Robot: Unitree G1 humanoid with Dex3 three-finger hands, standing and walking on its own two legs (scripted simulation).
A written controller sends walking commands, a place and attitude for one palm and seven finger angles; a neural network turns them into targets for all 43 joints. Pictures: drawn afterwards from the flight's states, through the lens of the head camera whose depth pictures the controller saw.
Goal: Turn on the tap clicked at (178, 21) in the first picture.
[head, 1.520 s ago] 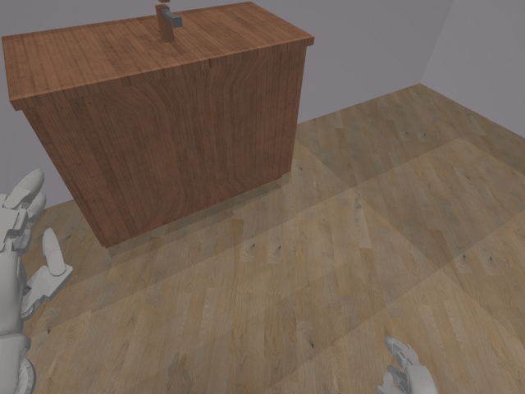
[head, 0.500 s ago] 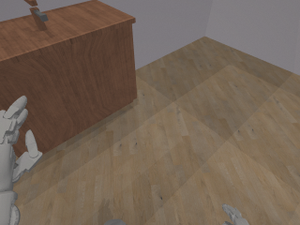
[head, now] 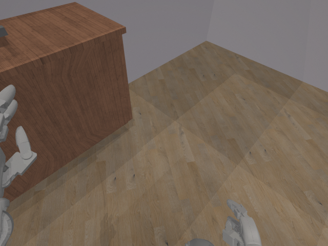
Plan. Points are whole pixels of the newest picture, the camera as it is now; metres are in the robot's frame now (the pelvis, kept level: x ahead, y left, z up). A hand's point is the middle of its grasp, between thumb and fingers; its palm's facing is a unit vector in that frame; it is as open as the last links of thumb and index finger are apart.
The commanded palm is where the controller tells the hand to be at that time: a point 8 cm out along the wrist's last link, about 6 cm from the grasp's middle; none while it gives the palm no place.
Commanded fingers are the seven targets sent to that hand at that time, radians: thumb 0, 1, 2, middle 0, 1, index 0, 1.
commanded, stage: walk to a spot facing it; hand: left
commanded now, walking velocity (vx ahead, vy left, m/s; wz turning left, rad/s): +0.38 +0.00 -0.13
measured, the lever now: (0, 31) +0.76 +0.64 +0.14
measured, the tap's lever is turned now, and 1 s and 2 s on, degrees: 0 0 0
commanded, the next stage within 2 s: turn to face it in 0.46 s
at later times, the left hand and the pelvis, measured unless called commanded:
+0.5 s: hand (96, 93) +0.38 +0.17 +0.20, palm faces +0.40 -0.78 -0.49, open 7.4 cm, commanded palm +0.31 +0.22 +0.19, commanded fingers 0.00 0.90 0.90 -0.20 -0.30 -0.20 -0.30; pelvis +0.17 -0.07 +0.00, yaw +4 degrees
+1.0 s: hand (88, 93) +0.39 +0.20 +0.19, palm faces +0.64 -0.59 -0.49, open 7.4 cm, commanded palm +0.34 +0.21 +0.19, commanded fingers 0.00 0.90 0.90 -0.20 -0.30 -0.20 -0.30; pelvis +0.26 -0.10 -0.01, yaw +17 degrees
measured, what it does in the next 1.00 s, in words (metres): walks ahead, turning left: right foot, then left foot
